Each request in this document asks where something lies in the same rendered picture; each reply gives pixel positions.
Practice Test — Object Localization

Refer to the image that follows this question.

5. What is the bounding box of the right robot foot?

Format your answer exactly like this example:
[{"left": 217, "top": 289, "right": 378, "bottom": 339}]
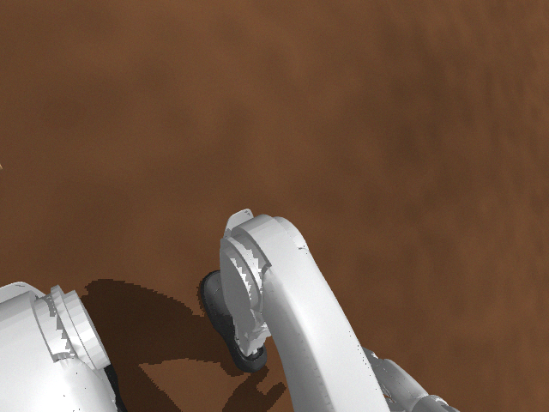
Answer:
[{"left": 201, "top": 270, "right": 267, "bottom": 373}]

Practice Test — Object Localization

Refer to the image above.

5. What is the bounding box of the right robot hand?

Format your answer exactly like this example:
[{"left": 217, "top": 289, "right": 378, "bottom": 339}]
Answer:
[{"left": 361, "top": 346, "right": 429, "bottom": 412}]

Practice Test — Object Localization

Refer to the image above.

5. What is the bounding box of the right robot arm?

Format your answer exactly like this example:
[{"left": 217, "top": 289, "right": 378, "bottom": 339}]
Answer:
[{"left": 412, "top": 395, "right": 460, "bottom": 412}]

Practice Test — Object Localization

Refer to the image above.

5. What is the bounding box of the left robot foot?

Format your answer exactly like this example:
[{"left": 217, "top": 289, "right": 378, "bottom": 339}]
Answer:
[{"left": 104, "top": 357, "right": 128, "bottom": 412}]

